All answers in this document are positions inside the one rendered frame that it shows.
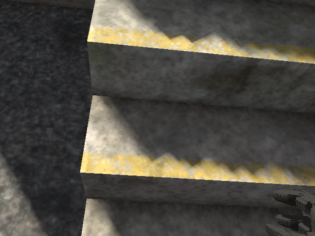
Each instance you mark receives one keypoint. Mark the right robot hand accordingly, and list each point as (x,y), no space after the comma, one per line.
(304,224)

